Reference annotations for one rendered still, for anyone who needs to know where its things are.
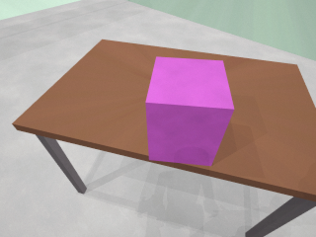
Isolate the table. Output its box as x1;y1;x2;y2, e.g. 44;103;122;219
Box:
12;39;316;237

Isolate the carton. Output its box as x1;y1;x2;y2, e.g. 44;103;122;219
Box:
145;56;235;166

